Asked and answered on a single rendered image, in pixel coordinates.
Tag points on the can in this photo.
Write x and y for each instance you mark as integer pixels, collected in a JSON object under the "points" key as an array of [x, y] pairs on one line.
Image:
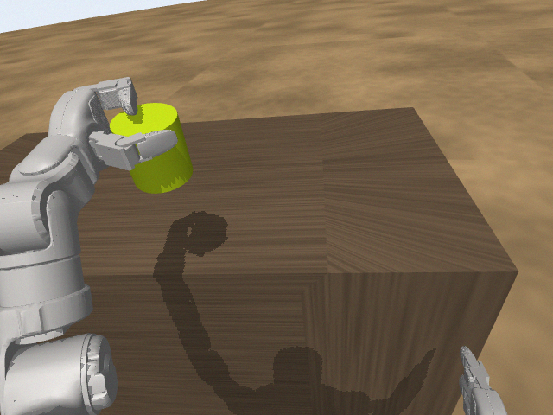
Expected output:
{"points": [[171, 169]]}

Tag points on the right robot hand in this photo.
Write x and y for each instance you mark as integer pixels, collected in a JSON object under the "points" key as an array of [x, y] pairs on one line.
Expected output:
{"points": [[478, 397]]}

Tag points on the left robot arm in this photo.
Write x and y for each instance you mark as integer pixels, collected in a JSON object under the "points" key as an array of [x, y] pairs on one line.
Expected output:
{"points": [[42, 290]]}

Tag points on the left robot hand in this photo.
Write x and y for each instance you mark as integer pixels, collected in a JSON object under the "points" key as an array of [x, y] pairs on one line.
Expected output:
{"points": [[80, 114]]}

